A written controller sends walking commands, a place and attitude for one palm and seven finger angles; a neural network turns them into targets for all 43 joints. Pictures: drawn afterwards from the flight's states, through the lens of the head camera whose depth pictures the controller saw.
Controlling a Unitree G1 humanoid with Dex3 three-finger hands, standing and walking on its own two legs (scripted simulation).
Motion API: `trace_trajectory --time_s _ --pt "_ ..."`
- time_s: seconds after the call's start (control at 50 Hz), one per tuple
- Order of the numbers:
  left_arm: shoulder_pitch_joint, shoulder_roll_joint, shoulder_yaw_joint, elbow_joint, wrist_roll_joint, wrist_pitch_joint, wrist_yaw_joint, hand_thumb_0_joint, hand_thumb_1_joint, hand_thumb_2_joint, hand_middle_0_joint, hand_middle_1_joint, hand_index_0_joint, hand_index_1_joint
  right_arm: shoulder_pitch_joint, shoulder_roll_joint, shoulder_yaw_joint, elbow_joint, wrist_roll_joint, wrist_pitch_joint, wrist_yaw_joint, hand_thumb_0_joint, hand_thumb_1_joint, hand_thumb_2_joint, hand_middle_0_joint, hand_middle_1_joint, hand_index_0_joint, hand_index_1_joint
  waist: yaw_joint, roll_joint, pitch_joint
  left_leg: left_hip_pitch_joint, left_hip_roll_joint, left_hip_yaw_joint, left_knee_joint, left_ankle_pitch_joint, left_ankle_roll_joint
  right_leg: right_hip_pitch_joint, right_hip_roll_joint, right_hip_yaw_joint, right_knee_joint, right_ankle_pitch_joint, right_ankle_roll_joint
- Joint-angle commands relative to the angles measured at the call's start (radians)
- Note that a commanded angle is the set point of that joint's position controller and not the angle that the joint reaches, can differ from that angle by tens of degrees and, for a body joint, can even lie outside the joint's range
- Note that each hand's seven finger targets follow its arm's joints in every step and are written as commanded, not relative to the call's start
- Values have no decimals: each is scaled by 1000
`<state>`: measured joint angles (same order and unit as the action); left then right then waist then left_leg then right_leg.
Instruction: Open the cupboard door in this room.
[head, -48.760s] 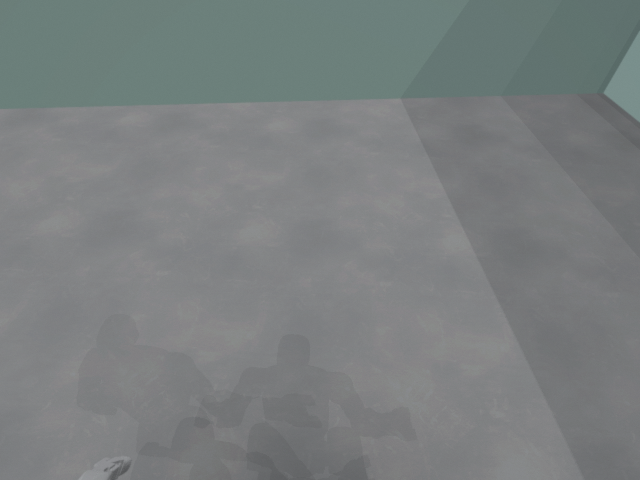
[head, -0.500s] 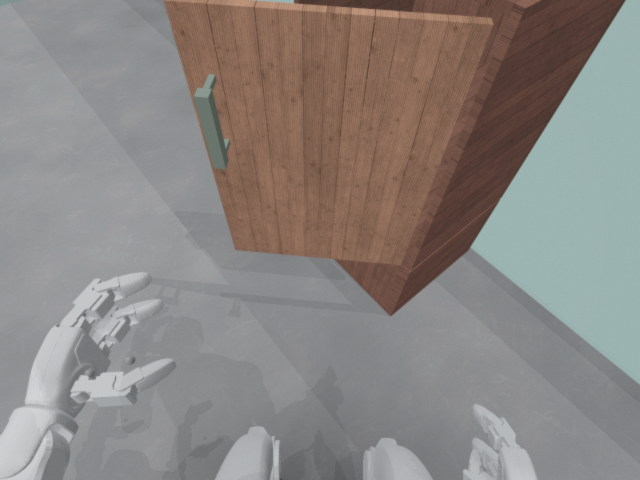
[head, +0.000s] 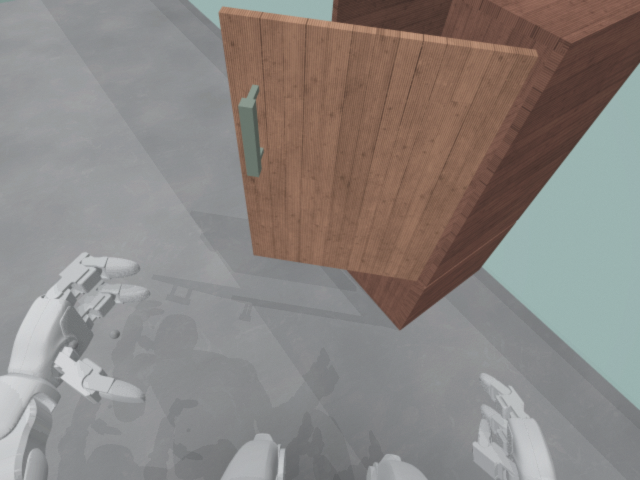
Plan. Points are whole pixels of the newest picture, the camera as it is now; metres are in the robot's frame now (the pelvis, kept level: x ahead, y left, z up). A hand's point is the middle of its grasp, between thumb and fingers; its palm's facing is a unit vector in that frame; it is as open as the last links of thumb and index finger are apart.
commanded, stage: raise the hand with hooked fingers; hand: left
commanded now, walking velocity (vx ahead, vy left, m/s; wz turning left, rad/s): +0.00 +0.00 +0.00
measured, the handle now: (254, 132) +0.61 +0.15 +0.05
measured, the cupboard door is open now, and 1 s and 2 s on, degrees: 45 45 45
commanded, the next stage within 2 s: move the hooked fingers beside the handle in 0.78 s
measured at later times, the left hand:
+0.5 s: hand (118, 298) +0.29 +0.25 +0.06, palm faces -0.08 -1.00 -0.04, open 14.0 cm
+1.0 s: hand (130, 300) +0.29 +0.24 +0.06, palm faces -0.08 -1.00 -0.04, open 14.0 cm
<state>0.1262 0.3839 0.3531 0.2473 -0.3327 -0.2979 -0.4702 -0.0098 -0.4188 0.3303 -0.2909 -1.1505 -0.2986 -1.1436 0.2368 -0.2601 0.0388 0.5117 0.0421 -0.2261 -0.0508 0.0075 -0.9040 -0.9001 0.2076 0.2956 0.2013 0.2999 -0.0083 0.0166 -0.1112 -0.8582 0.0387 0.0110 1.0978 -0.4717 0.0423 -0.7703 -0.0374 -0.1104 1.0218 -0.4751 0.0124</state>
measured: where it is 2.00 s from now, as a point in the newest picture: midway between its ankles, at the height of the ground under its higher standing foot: outside the picture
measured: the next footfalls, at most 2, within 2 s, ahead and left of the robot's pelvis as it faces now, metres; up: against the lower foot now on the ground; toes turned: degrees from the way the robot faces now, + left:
none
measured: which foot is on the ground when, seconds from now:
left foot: down 0.00-1.00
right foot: down 0.00-1.00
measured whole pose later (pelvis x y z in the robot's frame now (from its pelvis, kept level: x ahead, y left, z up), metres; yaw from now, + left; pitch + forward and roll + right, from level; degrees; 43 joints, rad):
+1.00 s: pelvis +0.00 -0.02 +0.00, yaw +0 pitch +14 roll -3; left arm -0.06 0.43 0.42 0.46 -0.37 -0.32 -0.59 -0.02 -0.50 0.30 -0.30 -1.20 -0.31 -1.20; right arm 0.28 -0.28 0.04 0.54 0.05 -0.21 -0.07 0.01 -0.90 -0.90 0.21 0.30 0.20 0.30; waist -0.02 0.03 -0.10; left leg -0.85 0.06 0.00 1.08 -0.46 0.01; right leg -0.78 -0.02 -0.11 1.02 -0.47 -0.02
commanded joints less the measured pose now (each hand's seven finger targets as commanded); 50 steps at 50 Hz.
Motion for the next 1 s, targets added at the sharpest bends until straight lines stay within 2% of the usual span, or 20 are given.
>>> trace_trajectory --time_s 0.0,0.02,0.04,0.1,0.14,0.18,0.28,0.32,0.34,0.4,0.42,0.48,0.58,0.64,0.72,0.8,0.86,0.9,0.96,0.98 --pt "-200 233 99 -231 -28 -59 -49 0 -500 300 -300 -1200 -300 -1200 21 -179 -79 -124 2 -52 -26 0 -900 -900 200 300 200 300 -12 112 -269 300 -19 -90 -221 222 -32 32 69 26 -127 135 -44" --pt "-218 270 134 -229 -37 -69 -47 0 -500 300 -300 -1200 -300 -1200 22 -180 -76 -116 -4 -54 -28 0 -900 -900 200 300 200 300 -4 131 -274 308 -20 -91 -209 260 -37 37 74 27 -117 154 -51" --pt "-225 279 150 -238 -44 -81 -49 0 -500 300 -300 -1200 -300 -1200 27 -176 -73 -116 -5 -53 -27 0 -900 -900 200 300 200 300 1 127 -303 329 -18 -93 -213 294 -41 46 74 25 -118 167 -50" --pt "-218 278 176 -179 -60 -106 -46 0 -500 300 -300 -1200 -300 -1200 25 -173 -72 -100 -6 -53 -27 0 -900 -900 200 300 200 300 4 106 -279 314 -16 -90 -209 303 -42 44 74 23 -116 173 -48" --pt "-238 276 172 -125 -60 -96 -63 0 -500 300 -300 -1200 -300 -1200 31 -176 -69 -92 -5 -47 -25 0 -900 -900 200 300 200 300 -1 129 -268 307 -17 -85 -205 317 -43 38 75 25 -115 182 -49" --pt "-243 263 153 -47 -60 -67 -89 0 -500 300 -300 -1200 -300 -1200 34 -183 -71 -90 1 -39 -26 0 -900 -900 200 300 200 300 -10 94 -237 278 -18 -79 -213 274 -38 36 72 26 -131 166 -45" --pt "-290 296 150 -1 -63 -18 -146 0 -500 300 -300 -1200 -300 -1200 44 -191 -74 -104 7 -31 -28 0 -900 -900 200 300 200 300 -10 84 -255 268 -24 -63 -216 262 -24 65 69 39 -157 175 -44" --pt "-279 303 161 -39 -70 -38 -146 0 -500 300 -300 -1200 -300 -1200 48 -189 -79 -110 3 -40 -25 0 -900 -900 200 300 200 300 0 80 -280 286 -23 -68 -209 312 -24 82 74 39 -146 207 -51" --pt "-270 317 176 -56 -71 -51 -142 0 -500 300 -300 -1200 -300 -1200 53 -188 -78 -111 2 -41 -20 0 -900 -900 200 300 200 300 8 106 -309 304 -23 -65 -210 333 -26 88 73 41 -143 219 -49" --pt "-242 317 205 -60 -88 -87 -117 0 -500 300 -300 -1200 -300 -1200 50 -182 -81 -110 -1 -42 -13 0 -900 -900 200 300 200 300 8 68 -286 273 -25 -59 -205 306 -24 90 74 45 -146 206 -44" --pt "-246 340 226 -50 -88 -95 -107 0 -500 300 -300 -1200 -300 -1200 54 -186 -81 -107 -4 -42 -13 0 -900 -900 200 300 200 300 13 58 -276 251 -25 -58 -198 308 -25 98 77 45 -138 206 -50" --pt "-255 307 204 -17 -86 -96 -101 0 -500 300 -300 -1200 -300 -1200 51 -182 -80 -104 1 -32 -12 0 -900 -900 200 300 200 300 0 82 -244 228 -28 -45 -204 245 -23 80 69 57 -153 163 -41" --pt "-274 307 168 -45 -60 -82 -111 0 -500 300 -300 -1200 -300 -1200 53 -184 -82 -113 7 -28 -16 0 -900 -900 200 300 200 300 -10 119 -264 247 -27 -42 -209 227 -16 80 66 66 -163 150 -41" --pt "-277 328 186 -68 -68 -92 -115 0 -500 300 -300 -1200 -300 -1200 58 -181 -78 -109 4 -31 -17 0 -900 -900 200 300 200 300 -10 94 -288 250 -26 -43 -198 266 -13 111 70 72 -161 195 -41" --pt "-287 327 202 -38 -84 -105 -109 0 -500 300 -300 -1200 -300 -1200 51 -178 -75 -101 3 -33 -22 0 -900 -900 200 300 200 300 -14 71 -240 215 -26 -41 -188 227 -14 94 71 77 -166 154 -41" --pt "-278 297 179 18 -82 -89 -120 0 -500 300 -300 -1200 -300 -1200 43 -177 -72 -104 8 -30 -25 0 -900 -900 200 300 200 300 -17 57 -225 184 -29 -32 -187 181 -14 94 62 93 -182 110 -33" --pt "-286 298 161 3 -71 -80 -133 0 -500 300 -300 -1200 -300 -1200 45 -179 -72 -107 9 -31 -24 0 -900 -900 200 300 200 300 -12 84 -247 210 -28 -36 -191 213 -13 97 62 83 -169 151 -37" --pt "-379 295 137 -18 -63 -84 -128 0 -500 300 -300 -1200 -300 -1200 46 -179 -72 -96 8 -34 -29 0 -900 -900 200 300 200 300 -30 93 -251 222 -26 -40 -182 218 -11 72 62 81 -161 161 -36" --pt "-502 310 139 37 -54 -95 -114 0 -500 300 -300 -1200 -300 -1200 59 -183 -69 -72 6 -32 -40 0 -900 -900 200 300 200 300 -50 63 -223 196 -21 -48 -171 163 -13 29 65 84 -158 98 -35" --pt "-540 299 123 40 -47 -102 -110 0 -500 300 -300 -1200 -300 -1200 59 -183 -69 -66 6 -34 -43 0 -900 -900 200 300 200 300 -53 82 -236 202 -22 -52 -171 153 -13 14 62 81 -151 89 -36"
